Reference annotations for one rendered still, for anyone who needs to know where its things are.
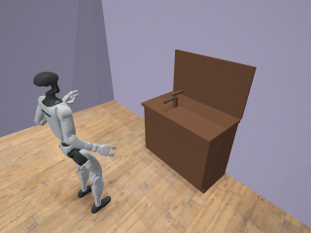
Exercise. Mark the left robot shin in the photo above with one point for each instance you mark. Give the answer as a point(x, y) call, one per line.
point(83, 178)

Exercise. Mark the robot left hand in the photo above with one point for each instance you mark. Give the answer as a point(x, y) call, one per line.
point(70, 97)

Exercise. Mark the tap lever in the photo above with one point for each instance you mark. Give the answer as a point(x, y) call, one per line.
point(166, 101)

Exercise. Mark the robot right foot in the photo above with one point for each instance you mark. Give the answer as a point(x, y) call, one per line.
point(104, 202)

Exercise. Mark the counter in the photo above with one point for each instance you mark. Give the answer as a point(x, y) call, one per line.
point(194, 133)

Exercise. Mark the right robot forearm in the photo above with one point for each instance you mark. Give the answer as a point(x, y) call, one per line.
point(84, 145)

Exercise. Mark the robot left upper arm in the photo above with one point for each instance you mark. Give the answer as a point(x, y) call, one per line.
point(40, 117)

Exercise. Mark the robot right upper arm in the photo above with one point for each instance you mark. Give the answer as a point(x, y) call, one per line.
point(65, 115)

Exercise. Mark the robot right hand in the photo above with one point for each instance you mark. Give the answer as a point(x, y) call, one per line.
point(104, 150)

